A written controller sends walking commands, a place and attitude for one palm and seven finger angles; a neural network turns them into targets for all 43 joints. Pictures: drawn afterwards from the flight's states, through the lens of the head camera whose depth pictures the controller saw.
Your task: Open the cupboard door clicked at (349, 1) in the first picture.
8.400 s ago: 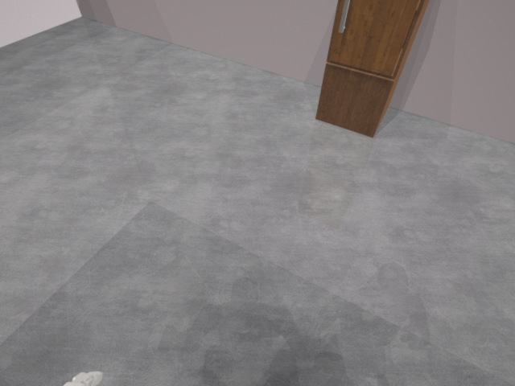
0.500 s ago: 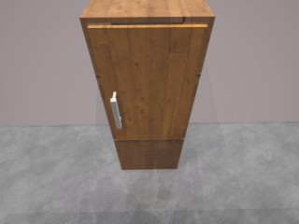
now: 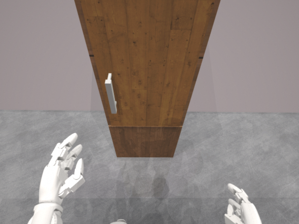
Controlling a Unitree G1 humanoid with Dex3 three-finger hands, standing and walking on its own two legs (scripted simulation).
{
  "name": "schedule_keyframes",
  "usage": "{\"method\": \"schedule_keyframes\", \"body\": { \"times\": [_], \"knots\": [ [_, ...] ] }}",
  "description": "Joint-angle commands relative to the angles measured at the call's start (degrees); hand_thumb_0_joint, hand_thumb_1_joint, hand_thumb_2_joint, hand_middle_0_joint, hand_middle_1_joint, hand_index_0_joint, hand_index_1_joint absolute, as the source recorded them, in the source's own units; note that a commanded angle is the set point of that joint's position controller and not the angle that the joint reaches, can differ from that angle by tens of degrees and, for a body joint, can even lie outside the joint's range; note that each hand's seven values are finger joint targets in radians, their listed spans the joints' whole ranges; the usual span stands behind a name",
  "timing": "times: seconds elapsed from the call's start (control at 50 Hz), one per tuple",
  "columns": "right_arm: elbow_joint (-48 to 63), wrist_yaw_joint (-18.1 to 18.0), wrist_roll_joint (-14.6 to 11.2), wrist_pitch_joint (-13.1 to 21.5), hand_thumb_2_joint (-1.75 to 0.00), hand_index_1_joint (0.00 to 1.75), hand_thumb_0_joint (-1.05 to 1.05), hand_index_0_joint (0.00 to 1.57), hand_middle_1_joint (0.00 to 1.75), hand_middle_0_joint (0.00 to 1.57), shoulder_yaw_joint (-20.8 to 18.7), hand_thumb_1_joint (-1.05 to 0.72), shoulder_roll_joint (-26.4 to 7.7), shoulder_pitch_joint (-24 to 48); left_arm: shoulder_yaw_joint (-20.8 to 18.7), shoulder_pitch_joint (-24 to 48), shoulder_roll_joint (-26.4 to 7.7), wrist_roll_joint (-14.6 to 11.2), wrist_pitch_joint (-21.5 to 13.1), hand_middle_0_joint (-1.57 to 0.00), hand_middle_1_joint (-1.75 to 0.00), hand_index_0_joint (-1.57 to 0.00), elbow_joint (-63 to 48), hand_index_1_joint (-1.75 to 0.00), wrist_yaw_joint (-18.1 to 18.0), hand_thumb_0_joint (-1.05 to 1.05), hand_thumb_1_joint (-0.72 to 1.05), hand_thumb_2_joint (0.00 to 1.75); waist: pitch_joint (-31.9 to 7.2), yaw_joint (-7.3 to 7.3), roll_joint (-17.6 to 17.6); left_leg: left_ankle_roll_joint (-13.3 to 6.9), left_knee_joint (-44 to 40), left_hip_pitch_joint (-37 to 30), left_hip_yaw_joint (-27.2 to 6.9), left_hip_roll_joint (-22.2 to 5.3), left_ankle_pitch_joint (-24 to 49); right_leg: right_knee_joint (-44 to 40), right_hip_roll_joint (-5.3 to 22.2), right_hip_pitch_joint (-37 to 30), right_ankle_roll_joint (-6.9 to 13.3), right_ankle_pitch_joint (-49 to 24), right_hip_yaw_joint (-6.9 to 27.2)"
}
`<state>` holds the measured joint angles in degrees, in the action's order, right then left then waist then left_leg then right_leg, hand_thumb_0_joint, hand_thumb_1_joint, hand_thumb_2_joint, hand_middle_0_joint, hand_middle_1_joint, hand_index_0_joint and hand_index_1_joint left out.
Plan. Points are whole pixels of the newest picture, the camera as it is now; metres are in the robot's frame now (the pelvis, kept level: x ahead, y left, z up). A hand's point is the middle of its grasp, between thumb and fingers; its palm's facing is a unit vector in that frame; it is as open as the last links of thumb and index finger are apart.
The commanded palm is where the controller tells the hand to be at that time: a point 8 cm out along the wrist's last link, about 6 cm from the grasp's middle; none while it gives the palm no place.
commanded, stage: raise the hand with hooked fingers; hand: left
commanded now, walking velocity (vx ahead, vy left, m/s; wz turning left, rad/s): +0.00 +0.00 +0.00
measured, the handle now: (112, 94) +0.57 +0.18 -0.04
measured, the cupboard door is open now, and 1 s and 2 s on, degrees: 0 0 0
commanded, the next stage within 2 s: move the hooked fingers beside the handle in 1.84 s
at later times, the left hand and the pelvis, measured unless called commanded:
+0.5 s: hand (74, 191) +0.21 +0.21 -0.04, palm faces +0.03 -1.00 -0.04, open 10.6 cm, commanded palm +0.18 +0.27 -0.03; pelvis -0.03 -0.02 -0.07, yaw +0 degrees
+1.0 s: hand (56, 184) +0.23 +0.26 -0.03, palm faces +0.05 -1.00 -0.06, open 13.5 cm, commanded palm +0.21 +0.31 -0.03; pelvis -0.03 +0.02 -0.06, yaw +0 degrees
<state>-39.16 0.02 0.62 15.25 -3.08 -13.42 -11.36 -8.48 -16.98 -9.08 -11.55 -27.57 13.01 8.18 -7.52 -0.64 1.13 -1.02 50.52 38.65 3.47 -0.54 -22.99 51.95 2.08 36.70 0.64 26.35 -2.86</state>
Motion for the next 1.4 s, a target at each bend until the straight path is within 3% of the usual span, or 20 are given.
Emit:
{"method": "schedule_keyframes", "body": {
  "times": [0.0, 0.02, 0.08, 0.1, 0.16, 0.18, 0.24, 0.3, 0.36, 0.38, 0.42, 0.48, 0.5, 0.56, 0.66, 0.84, 0.92, 1.08, 1.2, 1.38],
  "knots": [
    [14.20, 1.26, -0.77, 1.70, -0.90, 0.30, 0.00, 0.20, 0.30, 0.20, -3.92, -0.90, -8.18, 5.82, -8.57, -14.80, -7.84, -4.02, -11.61, -0.22, -0.51, -0.22, -0.70, -0.51, 12.52, 0.00, 0.57, 0.76, -10.93, 6.46, -0.22, 1.70, 8.75, 6.75, -1.58, 2.06, 12.28, 7.85, -2.08, 5.39, 2.01, -14.34, 1.05],
    [16.63, 0.96, -1.35, 1.16, -0.90, 0.30, 0.00, 0.20, 0.30, 0.20, -3.78, -0.90, -7.87, 6.84, -8.70, -13.22, -8.15, -5.26, -9.89, -0.22, -0.53, -0.22, -4.33, -0.53, 13.32, 0.00, 0.55, 0.75, -13.01, 6.55, -1.38, 1.36, 9.51, 8.22, -0.45, 2.61, 8.29, 6.98, -1.76, 5.09, 1.61, -9.46, 2.59],
    [19.76, -0.98, -1.85, -0.08, -0.90, 0.30, 0.00, 0.20, 0.30, 0.20, -3.05, -0.90, -8.02, 5.80, -10.19, -2.02, -11.58, -7.72, -5.74, -0.23, -0.57, -0.23, -15.61, -0.57, 12.04, 0.00, 0.48, 0.72, -15.44, 3.50, 0.60, 0.07, 12.96, 12.26, -2.10, 1.85, 4.34, 5.53, -2.26, 6.87, 0.50, -2.69, 6.31],
    [19.69, -1.51, -1.96, -0.41, -0.90, 0.30, 0.00, 0.20, 0.30, 0.20, -2.82, -0.90, -7.24, 5.04, -10.24, 0.75, -11.70, -7.49, -6.07, -0.23, -0.58, -0.23, -18.80, -0.58, 11.05, 0.00, 0.46, 0.71, -14.29, 2.86, -0.99, -0.08, 13.43, 12.45, -2.57, 1.25, 1.11, 3.64, -2.16, 9.05, 0.32, 3.31, 7.36],
    [18.08, -3.13, -1.36, -0.16, -0.90, 0.30, 0.00, 0.20, 0.30, 0.20, -2.13, -0.90, -6.76, 1.96, -8.84, 5.45, -12.76, -6.13, -8.48, -0.24, -0.63, -0.24, -30.23, -0.63, 8.60, 0.00, 0.39, 0.68, -16.54, 0.32, -7.75, -1.02, 15.81, 9.37, -3.42, -0.06, 5.35, 5.09, -2.70, 10.26, 0.86, -2.87, 6.84],
    [17.30, -3.53, -0.97, -0.13, -0.90, 0.30, 0.00, 0.20, 0.30, 0.20, -1.71, -0.90, -7.11, 1.15, -7.53, 8.05, -13.07, -5.82, -8.63, -0.24, -0.64, -0.24, -31.89, -0.64, 8.80, 0.00, 0.36, 0.67, -17.19, -1.36, -5.87, -1.26, 17.06, 9.56, -4.21, -0.45, 6.61, 6.61, -3.23, 11.29, 0.80, -5.31, 6.07],
    [14.43, -4.32, -1.35, 0.28, -0.90, 0.30, 0.00, 0.20, 0.30, 0.20, -1.19, -0.90, -7.29, 1.04, -6.84, 6.29, -12.42, -5.88, -6.65, -0.24, -0.69, -0.24, -24.08, -0.69, 11.22, 0.00, 0.29, 0.64, -14.31, -2.36, -4.72, -1.04, 18.37, 13.19, -4.90, -0.66, 4.99, 6.29, -3.29, 13.28, 0.42, -3.86, 5.61],
    [13.60, -4.84, -2.06, 0.46, -0.90, 0.30, 0.00, 0.20, 0.30, 0.20, -0.66, -0.90, -7.79, 1.69, -9.02, 5.28, -13.89, -7.73, -1.77, -0.25, -0.74, -0.25, -16.62, -0.74, 14.59, 0.00, 0.22, 0.61, -15.17, -1.16, -3.80, -1.00, 18.35, 15.61, -4.95, -0.35, 3.65, 5.15, -2.93, 11.59, 0.08, -1.28, 6.48],
    [14.50, -4.80, -2.58, 0.05, -0.90, 0.30, 0.00, 0.20, 0.30, 0.20, -0.66, -0.90, -7.35, 2.54, -13.64, 2.11, -16.04, -9.31, 2.95, -0.25, -0.78, -0.25, -14.07, -0.78, 15.03, 0.00, 0.15, 0.58, -18.20, 1.40, -1.55, -0.89, 16.31, 15.78, -4.70, -0.08, 4.91, 3.45, -1.88, 5.81, -0.55, -1.55, 7.49],
    [14.44, -4.74, -2.46, -0.11, -0.90, 0.30, 0.00, 0.20, 0.30, 0.20, -0.62, -0.90, -7.08, 3.13, -15.61, 1.53, -17.00, -10.02, 3.87, -0.25, -0.80, -0.25, -12.55, -0.80, 14.92, 0.00, 0.13, 0.57, -19.18, 2.51, -1.08, -0.82, 16.37, 16.04, -4.98, -0.11, 6.15, 4.04, -1.94, 4.22, -0.54, -3.38, 7.68],
    [14.53, -4.35, -2.41, -0.16, -0.90, 0.30, 0.00, 0.20, 0.30, 0.20, -0.70, -0.90, -6.56, 2.94, -16.82, 1.73, -17.45, -9.94, 3.22, -0.26, -0.82, -0.26, -14.80, -0.82, 13.75, 0.00, 0.08, 0.55, -20.33, 2.98, -1.77, -0.68, 15.24, 15.16, -4.88, -0.19, 7.32, 4.24, -1.33, 3.09, -0.92, -5.86, 7.49],
    [13.67, -3.97, -2.06, 0.01, -0.90, 0.30, 0.00, 0.20, 0.30, 0.20, -0.85, -0.90, -6.36, 2.54, -16.10, 2.25, -15.96, -9.75, 0.86, -0.26, -0.87, -0.26, -13.20, -0.87, 11.90, 0.00, 0.01, 0.52, -17.71, 2.39, 0.23, -0.68, 14.24, 15.11, -5.24, -0.32, 6.99, 5.13, -2.09, 5.53, -0.59, -5.03, 5.61],
    [13.47, -3.83, -2.01, 0.12, -0.90, 0.30, 0.00, 0.20, 0.30, 0.20, -0.89, -0.90, -6.63, 2.15, -15.14, 3.29, -15.45, -9.24, -0.29, -0.27, -0.88, -0.27, -13.28, -0.88, 11.68, 0.00, -0.01, 0.51, -16.72, 1.78, -0.97, -0.71, 13.87, 14.69, -5.17, -0.36, 6.40, 5.28, -2.19, 7.47, -0.45, -3.86, 5.08],
    [12.95, -3.81, -2.14, 0.28, -0.90, 0.30, 0.00, 0.20, 0.30, 0.20, -1.18, -0.90, -7.68, 1.13, -13.89, 4.58, -14.96, -8.66, -2.41, -0.27, -0.93, -0.27, -9.60, -0.93, 11.80, 0.00, -0.08, 0.48, -13.24, 0.36, 0.53, -0.86, 13.43, 15.54, -5.01, -0.18, 2.40, 4.29, -2.36, 11.60, -0.34, 2.89, 4.62],
    [13.92, -4.08, -2.28, 0.44, -0.90, 0.30, 0.00, 0.20, 0.30, 0.20, -1.04, -0.90, -9.15, -0.41, -14.02, 7.41, -16.66, -8.76, -4.05, -0.28, -1.00, -0.28, -11.22, -1.00, 13.06, 0.00, -0.20, 0.43, -15.72, 1.01, -4.54, -0.87, 10.69, 10.73, -5.64, -0.12, 1.64, 6.46, -3.04, 13.65, 0.69, 2.03, 1.48],
    [14.88, -3.59, -1.88, -0.90, -0.90, 0.30, 0.00, 0.20, 0.30, 0.20, -0.65, -0.90, -10.23, -1.16, -14.75, 10.20, -18.07, -8.18, -2.77, -0.29, -1.14, -0.29, -11.70, -1.14, 12.34, 0.00, -0.41, 0.34, -16.39, 0.71, -7.85, 0.19, 8.22, 5.91, -7.85, -0.49, 2.72, 8.91, -3.69, 16.73, 1.14, -1.60, -1.73],
    [15.49, -3.64, -2.00, -1.70, -0.90, 0.30, 0.00, 0.20, 0.30, 0.20, -0.37, -0.90, -10.72, -1.54, -15.20, 12.15, -18.94, -8.07, -1.28, -0.30, -1.20, -0.30, -9.62, -1.20, 13.40, 0.00, -0.50, 0.30, -15.97, 0.24, -7.13, 0.43, 8.02, 5.56, -8.53, -0.70, 1.99, 8.96, -4.02, 17.77, 1.12, -1.47, -2.07],
    [15.40, -4.03, -1.91, -1.94, -0.90, 0.30, 0.00, 0.20, 0.30, 0.20, 0.21, -0.90, -11.13, -1.96, -17.61, 17.91, -22.05, -9.08, -0.04, -0.30, -1.20, -0.30, -6.88, -1.20, 16.32, 0.00, -0.50, 0.30, -17.31, 0.03, -7.42, 0.61, 9.34, 5.34, -8.93, -0.63, 4.39, 9.53, -4.28, 18.11, 1.41, -2.77, -2.01],
    [14.89, -4.01, -2.05, -1.87, -0.90, 0.30, 0.00, 0.20, 0.30, 0.20, 0.08, -0.90, -11.53, -2.60, -19.74, 20.58, -24.71, -9.56, 0.56, -0.30, -1.20, -0.30, -6.12, -1.20, 18.22, 0.00, -0.50, 0.30, -20.99, 0.60, -9.43, 1.10, 10.00, 2.13, -8.96, -0.98, 9.79, 10.00, -4.12, 18.30, 1.41, -5.07, -2.04],
    [14.76, -3.71, -2.38, -2.04, -0.90, 0.30, 0.00, 0.20, 0.30, 0.20, -0.25, -0.90, -11.80, -3.48, -21.50, 20.30, -25.68, -11.18, 1.07, -0.30, -1.20, -0.30, -1.67, -1.20, 20.01, 0.00, -0.50, 0.30, -21.95, 0.90, -7.12, 0.37, 11.14, 4.44, -8.02, -0.77, 12.31, 9.77, -4.10, 15.85, 1.29, -7.36, -1.43]
  ]
}}
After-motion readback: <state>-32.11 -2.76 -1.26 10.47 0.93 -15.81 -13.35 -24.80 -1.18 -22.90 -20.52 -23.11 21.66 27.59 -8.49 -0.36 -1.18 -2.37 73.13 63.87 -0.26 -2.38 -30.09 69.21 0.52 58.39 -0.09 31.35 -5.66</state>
